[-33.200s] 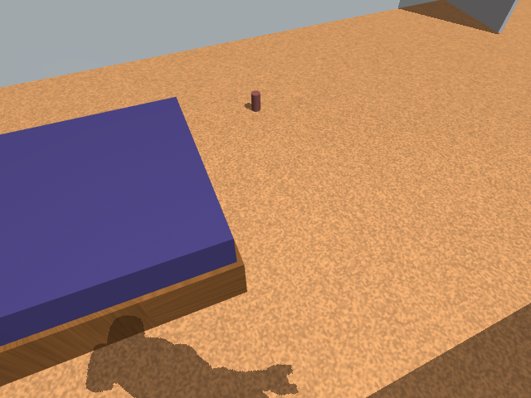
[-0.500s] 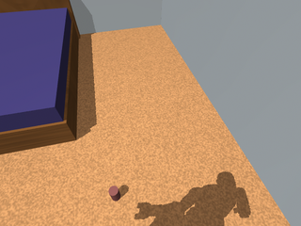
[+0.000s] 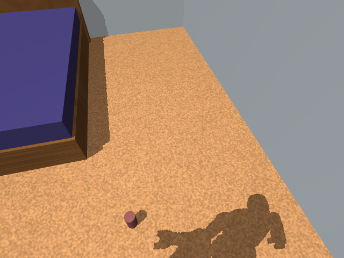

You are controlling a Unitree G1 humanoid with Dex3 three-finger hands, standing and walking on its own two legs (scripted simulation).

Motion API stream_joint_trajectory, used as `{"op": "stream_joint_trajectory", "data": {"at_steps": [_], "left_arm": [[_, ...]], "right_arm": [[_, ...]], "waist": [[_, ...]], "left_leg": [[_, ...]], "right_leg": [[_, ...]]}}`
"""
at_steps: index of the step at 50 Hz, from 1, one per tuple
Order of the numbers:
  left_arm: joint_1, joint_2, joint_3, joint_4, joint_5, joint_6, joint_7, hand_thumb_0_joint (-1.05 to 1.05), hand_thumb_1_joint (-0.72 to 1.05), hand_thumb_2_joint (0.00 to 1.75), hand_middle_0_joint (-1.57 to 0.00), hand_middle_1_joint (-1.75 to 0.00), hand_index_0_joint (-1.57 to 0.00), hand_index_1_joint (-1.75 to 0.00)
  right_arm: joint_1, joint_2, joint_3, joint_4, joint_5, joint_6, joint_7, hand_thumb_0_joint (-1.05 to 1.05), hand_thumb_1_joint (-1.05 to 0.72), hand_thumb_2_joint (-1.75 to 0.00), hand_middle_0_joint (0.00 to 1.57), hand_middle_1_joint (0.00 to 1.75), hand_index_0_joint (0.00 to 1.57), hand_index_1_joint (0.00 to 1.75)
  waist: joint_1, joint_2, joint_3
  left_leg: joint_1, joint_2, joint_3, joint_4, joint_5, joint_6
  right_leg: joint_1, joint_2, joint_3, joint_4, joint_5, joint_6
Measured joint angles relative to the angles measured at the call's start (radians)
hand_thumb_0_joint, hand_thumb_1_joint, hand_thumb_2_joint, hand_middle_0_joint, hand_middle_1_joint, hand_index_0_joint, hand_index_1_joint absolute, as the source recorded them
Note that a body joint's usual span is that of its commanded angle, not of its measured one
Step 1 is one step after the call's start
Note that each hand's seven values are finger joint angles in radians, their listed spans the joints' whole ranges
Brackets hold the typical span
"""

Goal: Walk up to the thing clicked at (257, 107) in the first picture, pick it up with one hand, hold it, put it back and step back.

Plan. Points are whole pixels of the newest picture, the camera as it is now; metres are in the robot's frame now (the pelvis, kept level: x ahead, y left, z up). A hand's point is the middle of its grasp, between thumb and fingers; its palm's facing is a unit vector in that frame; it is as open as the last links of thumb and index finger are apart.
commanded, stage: rise first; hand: left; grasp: from above
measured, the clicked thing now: (131, 220) +0.39 +0.24 -0.72
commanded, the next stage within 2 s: none
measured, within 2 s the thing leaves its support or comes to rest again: neither
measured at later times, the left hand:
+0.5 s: hand out of the picture +0.13 +0.26 -0.21, palm faces -0.10 -0.91 -0.40, open 13.1 cm
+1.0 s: hand out of the picture +0.12 +0.27 -0.27, palm faces -0.24 -0.83 -0.50, open 14.0 cm
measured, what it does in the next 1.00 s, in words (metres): lowers itself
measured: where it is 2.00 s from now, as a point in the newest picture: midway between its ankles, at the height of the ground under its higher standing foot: outside the picture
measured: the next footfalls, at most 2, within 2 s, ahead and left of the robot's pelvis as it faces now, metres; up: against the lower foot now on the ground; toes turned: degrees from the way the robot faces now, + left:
none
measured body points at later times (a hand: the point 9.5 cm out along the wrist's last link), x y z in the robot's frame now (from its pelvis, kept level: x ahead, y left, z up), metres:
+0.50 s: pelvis -0.01 +0.01 -0.05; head +0.06 +0.02 +0.39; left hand +0.14 +0.31 -0.18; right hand +0.10 -0.26 -0.16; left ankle +0.00 +0.13 -0.75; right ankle -0.02 -0.14 -0.75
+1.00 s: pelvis -0.03 +0.01 -0.13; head +0.10 +0.02 +0.30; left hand +0.13 +0.31 -0.24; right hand +0.16 -0.24 -0.22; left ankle +0.00 +0.13 -0.75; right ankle -0.02 -0.14 -0.75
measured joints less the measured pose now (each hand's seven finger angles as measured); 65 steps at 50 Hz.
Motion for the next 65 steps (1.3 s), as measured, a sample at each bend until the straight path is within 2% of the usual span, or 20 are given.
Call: {"op": "stream_joint_trajectory", "data": {"at_steps": [1,3,6,8,10,13,16,20,26,30,35,42,48,51,55,60,65], "left_arm": [[0.000,0.000,0.000,0.000,0.000,0.000,0.000,0.01,0.90,0.90,-0.21,-0.31,-0.21,-0.30],[0.001,-0.009,0.015,-0.052,-0.022,-0.006,0.013,0.01,0.88,0.91,-0.20,-0.33,-0.20,-0.32],[-0.088,-0.023,0.055,-0.042,-0.023,-0.022,0.019,0.01,0.80,0.93,-0.20,-0.40,-0.19,-0.40],[-0.151,-0.019,0.086,-0.032,-0.002,-0.014,0.006,0.01,0.71,0.93,-0.19,-0.48,-0.18,-0.49],[-0.192,-0.008,0.120,-0.032,0.032,-0.014,-0.010,0.01,0.61,0.92,-0.18,-0.58,-0.18,-0.58],[-0.199,0.002,0.154,-0.073,0.083,0.008,-0.024,0.01,0.43,0.92,-0.16,-0.73,-0.17,-0.71],[-0.178,-0.003,0.149,-0.123,0.120,0.054,-0.021,0.01,0.22,0.92,-0.13,-0.85,-0.15,-0.83],[-0.138,-0.017,0.144,-0.180,0.146,0.115,-0.008,0.01,-0.06,0.94,-0.11,-0.96,-0.12,-0.94],[-0.069,-0.032,0.160,-0.287,0.177,0.128,0.004,0.00,-0.36,0.96,-0.09,-1.04,-0.10,-1.03],[-0.015,-0.034,0.166,-0.396,0.199,0.118,0.009,0.00,-0.45,0.98,-0.08,-1.07,-0.09,-1.06],[0.043,-0.032,0.154,-0.511,0.223,0.146,0.007,0.00,-0.50,0.98,-0.07,-1.09,-0.08,-1.08],[0.090,-0.027,0.142,-0.604,0.253,0.186,0.007,0.00,-0.52,0.97,-0.07,-1.09,-0.08,-1.09],[0.109,-0.020,0.142,-0.661,0.279,0.182,0.009,0.00,-0.51,0.95,-0.07,-1.10,-0.08,-1.08],[0.084,-0.002,0.139,-0.643,0.317,0.156,0.010,0.00,-0.51,0.95,-0.07,-1.10,-0.09,-1.09],[0.010,0.034,0.148,-0.576,0.391,0.088,0.018,0.00,-0.50,0.94,-0.07,-1.10,-0.08,-1.09],[-0.103,0.086,0.153,-0.516,0.503,-0.019,0.036,0.00,-0.49,0.94,-0.07,-1.11,-0.08,-1.09],[-0.240,0.131,0.160,-0.459,0.614,-0.100,0.079,0.00,-0.49,0.95,-0.07,-1.11,-0.09,-1.09]], "right_arm": [[0.000,0.000,0.000,0.000,0.000,-0.001,0.000,0.01,-0.90,-0.90,0.20,0.30,0.20,0.30],[0.031,0.003,0.004,-0.087,0.031,-0.006,-0.019,0.01,-0.91,-0.90,0.20,0.30,0.20,0.30],[0.050,0.024,0.005,-0.196,0.054,-0.026,-0.036,0.01,-0.93,-0.90,0.20,0.30,0.20,0.30],[0.052,0.050,-0.001,-0.244,0.054,-0.031,-0.043,0.01,-0.93,-0.91,0.20,0.30,0.20,0.30],[0.060,0.076,-0.009,-0.282,0.043,-0.035,-0.039,0.01,-0.93,-0.91,0.20,0.30,0.20,0.30],[0.085,0.103,-0.022,-0.328,0.033,-0.033,-0.032,0.01,-0.93,-0.91,0.20,0.30,0.20,0.30],[0.117,0.110,-0.027,-0.365,0.034,-0.026,-0.028,0.01,-0.93,-0.90,0.20,0.30,0.20,0.30],[0.135,0.105,-0.032,-0.413,0.034,-0.029,-0.020,0.01,-0.92,-0.90,0.20,0.30,0.20,0.30],[0.127,0.099,-0.046,-0.470,0.025,-0.073,-0.016,0.01,-0.91,-0.90,0.20,0.30,0.20,0.30],[0.104,0.104,-0.051,-0.492,0.019,-0.094,-0.023,0.01,-0.90,-0.90,0.20,0.30,0.20,0.30],[0.076,0.114,-0.045,-0.517,0.014,-0.108,-0.029,0.01,-0.90,-0.90,0.20,0.30,0.20,0.30],[0.058,0.122,-0.031,-0.556,0.008,-0.132,-0.026,0.01,-0.90,-0.90,0.20,0.30,0.20,0.30],[0.049,0.121,-0.027,-0.580,0.008,-0.153,-0.020,0.01,-0.90,-0.90,0.20,0.30,0.20,0.30],[0.041,0.113,-0.026,-0.581,0.007,-0.166,-0.016,0.01,-0.90,-0.90,0.20,0.30,0.20,0.30],[0.020,0.097,-0.033,-0.568,0.005,-0.185,-0.007,0.01,-0.89,-0.90,0.20,0.31,0.20,0.30],[-0.018,0.072,-0.050,-0.540,0.004,-0.192,0.007,0.01,-0.87,-0.89,0.20,0.30,0.20,0.30],[-0.053,0.053,-0.064,-0.504,0.004,-0.178,0.020,0.01,-0.88,-0.89,0.20,0.30,0.20,0.30]], "waist": [[0.000,0.000,-0.001],[-0.003,0.001,-0.007],[-0.007,-0.001,0.009],[-0.011,-0.009,0.011],[-0.019,-0.019,-0.005],[-0.028,-0.027,-0.030],[-0.032,-0.020,-0.055],[-0.035,-0.006,-0.084],[-0.029,-0.005,-0.112],[-0.022,-0.011,-0.122],[-0.020,-0.009,-0.131],[-0.023,-0.001,-0.159],[-0.024,0.003,-0.176],[-0.023,0.003,-0.189],[-0.024,0.000,-0.211],[-0.025,-0.003,-0.227],[-0.024,0.001,-0.223]], "left_leg": [[0.001,0.000,0.000,-0.001,0.000,0.000],[-0.047,-0.002,-0.002,0.036,-0.012,0.002],[-0.130,0.000,-0.008,0.107,-0.032,0.002],[-0.191,0.004,-0.006,0.153,-0.045,-0.001],[-0.257,0.009,-0.004,0.205,-0.063,-0.002],[-0.322,0.015,0.002,0.271,-0.094,-0.004],[-0.361,0.017,0.003,0.320,-0.121,-0.002],[-0.431,0.018,0.004,0.401,-0.162,0.002],[-0.586,0.020,-0.003,0.571,-0.237,0.006],[-0.678,0.021,-0.009,0.676,-0.282,0.006],[-0.751,0.023,-0.020,0.755,-0.315,0.006],[-0.852,0.024,-0.031,0.843,-0.347,0.005],[-0.960,0.024,-0.038,0.939,-0.378,0.004],[-1.035,0.021,-0.042,1.000,-0.395,0.002],[-1.173,0.018,-0.047,1.116,-0.426,-0.001],[-1.372,0.017,-0.053,1.288,-0.467,-0.006],[-1.561,0.020,-0.064,1.451,-0.492,-0.010]], "right_leg": [[0.001,0.000,0.000,0.000,0.000,0.000],[-0.048,-0.002,-0.001,0.041,-0.015,-0.001],[-0.131,-0.002,-0.003,0.114,-0.038,-0.004],[-0.194,0.002,0.002,0.163,-0.051,-0.006],[-0.262,0.005,0.006,0.215,-0.068,-0.009],[-0.330,0.010,0.015,0.279,-0.095,-0.010],[-0.366,0.011,0.017,0.320,-0.117,-0.008],[-0.432,0.011,0.021,0.391,-0.152,-0.003],[-0.583,0.011,0.023,0.556,-0.225,0.002],[-0.673,0.011,0.022,0.659,-0.271,0.003],[-0.739,0.013,0.015,0.731,-0.302,0.003],[-0.834,0.014,0.009,0.815,-0.335,0.003],[-0.942,0.014,0.008,0.914,-0.370,0.002],[-1.017,0.011,0.008,0.981,-0.392,0.000],[-1.157,0.009,0.012,1.107,-0.431,-0.002],[-1.359,0.010,0.018,1.287,-0.478,-0.003],[-1.548,0.017,0.022,1.452,-0.506,-0.005]]}}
